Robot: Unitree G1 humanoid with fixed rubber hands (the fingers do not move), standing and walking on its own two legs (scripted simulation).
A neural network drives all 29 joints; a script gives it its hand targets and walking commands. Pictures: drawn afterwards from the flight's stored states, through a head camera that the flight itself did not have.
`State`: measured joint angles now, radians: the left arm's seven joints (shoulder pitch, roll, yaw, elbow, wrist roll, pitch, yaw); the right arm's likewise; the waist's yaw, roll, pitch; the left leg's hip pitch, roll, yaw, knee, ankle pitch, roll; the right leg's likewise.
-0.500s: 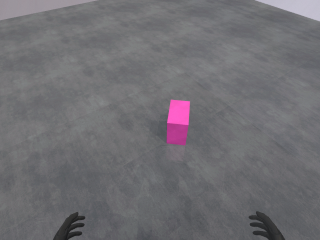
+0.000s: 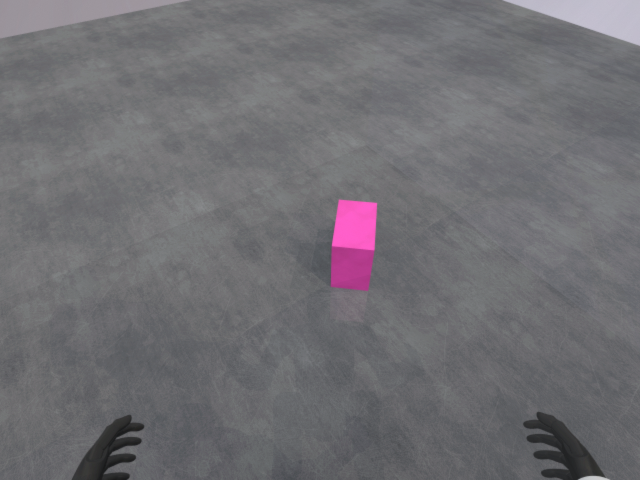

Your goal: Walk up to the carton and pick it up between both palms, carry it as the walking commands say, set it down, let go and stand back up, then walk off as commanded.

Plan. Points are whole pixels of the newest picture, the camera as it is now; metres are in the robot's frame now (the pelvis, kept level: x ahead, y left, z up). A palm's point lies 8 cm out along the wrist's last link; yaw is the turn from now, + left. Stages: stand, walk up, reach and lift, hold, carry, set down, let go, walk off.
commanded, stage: stand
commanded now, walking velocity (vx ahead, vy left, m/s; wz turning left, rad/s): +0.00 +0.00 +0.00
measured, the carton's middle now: (353, 245) +1.01 -0.11 -0.63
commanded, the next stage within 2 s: walk up in 1.02 s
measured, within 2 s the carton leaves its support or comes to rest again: neither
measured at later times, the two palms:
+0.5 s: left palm out of the picture +0.14 +0.31 -0.07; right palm out of the picture +0.12 -0.30 -0.07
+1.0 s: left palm out of the picture +0.10 +0.32 -0.07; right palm out of the picture +0.10 -0.31 -0.07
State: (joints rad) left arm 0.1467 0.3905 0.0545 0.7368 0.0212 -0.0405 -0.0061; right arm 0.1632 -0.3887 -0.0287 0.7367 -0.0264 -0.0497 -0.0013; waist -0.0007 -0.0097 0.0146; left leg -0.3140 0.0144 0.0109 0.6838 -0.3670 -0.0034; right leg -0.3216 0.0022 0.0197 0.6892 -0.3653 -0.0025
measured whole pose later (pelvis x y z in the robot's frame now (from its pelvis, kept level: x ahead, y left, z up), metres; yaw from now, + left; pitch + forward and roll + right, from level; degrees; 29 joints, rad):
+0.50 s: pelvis +0.00 +0.00 +0.02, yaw +0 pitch -1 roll +0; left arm 0.10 0.40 0.02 0.88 0.01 -0.03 -0.01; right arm 0.12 -0.40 0.00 0.88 -0.01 -0.04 0.00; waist 0.00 -0.01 0.03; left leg -0.21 0.01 0.02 0.52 -0.28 0.00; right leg -0.22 0.00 0.03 0.52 -0.28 0.01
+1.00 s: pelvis -0.01 +0.00 +0.03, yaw +0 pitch -2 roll +0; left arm 0.09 0.41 0.01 1.03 0.01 -0.02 -0.01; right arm 0.09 -0.41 0.01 1.02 -0.01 -0.03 0.00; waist 0.00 -0.01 0.04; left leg -0.14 0.01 0.02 0.37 -0.20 0.00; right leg -0.14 0.00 0.03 0.37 -0.19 0.01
